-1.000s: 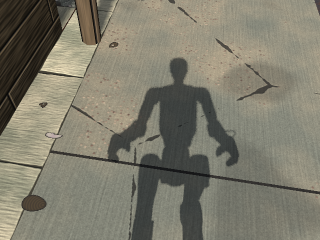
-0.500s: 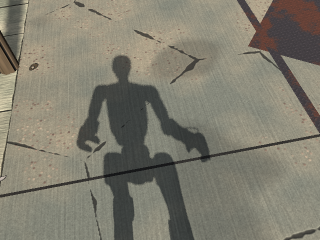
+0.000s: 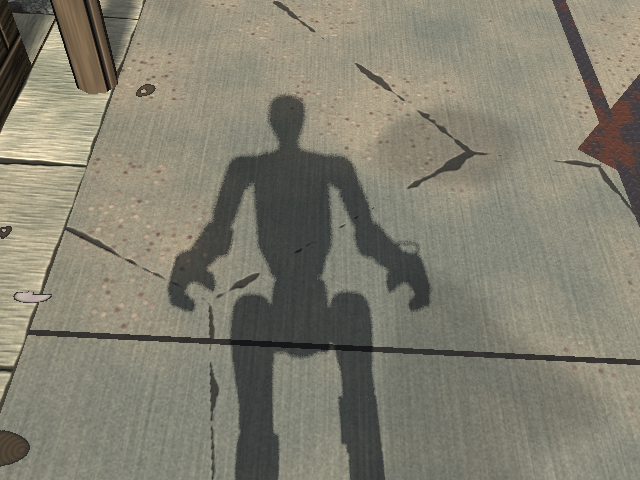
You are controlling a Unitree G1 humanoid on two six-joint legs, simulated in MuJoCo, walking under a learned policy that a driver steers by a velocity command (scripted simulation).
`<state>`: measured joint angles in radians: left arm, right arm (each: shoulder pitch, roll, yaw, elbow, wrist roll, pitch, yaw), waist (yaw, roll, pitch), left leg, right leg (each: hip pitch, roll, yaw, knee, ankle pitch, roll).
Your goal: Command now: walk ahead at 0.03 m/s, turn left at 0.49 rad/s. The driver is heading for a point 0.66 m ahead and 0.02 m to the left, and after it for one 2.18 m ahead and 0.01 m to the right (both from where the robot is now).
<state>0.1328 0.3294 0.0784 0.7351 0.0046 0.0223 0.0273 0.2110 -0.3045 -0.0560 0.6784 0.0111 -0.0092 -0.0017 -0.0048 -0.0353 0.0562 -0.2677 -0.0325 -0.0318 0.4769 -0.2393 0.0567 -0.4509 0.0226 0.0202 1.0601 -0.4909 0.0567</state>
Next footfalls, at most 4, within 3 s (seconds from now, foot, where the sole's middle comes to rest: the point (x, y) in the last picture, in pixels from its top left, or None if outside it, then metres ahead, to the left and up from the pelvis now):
0.34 right None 0.11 -0.13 -0.78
0.68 left None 0.02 0.11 -0.78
1.08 right None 0.14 -0.11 -0.78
1.58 left None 0.04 0.10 -0.78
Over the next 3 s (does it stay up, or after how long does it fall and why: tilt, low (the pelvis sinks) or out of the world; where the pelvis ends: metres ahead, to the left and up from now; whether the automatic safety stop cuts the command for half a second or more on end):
stays up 0.63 -0.06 -0.02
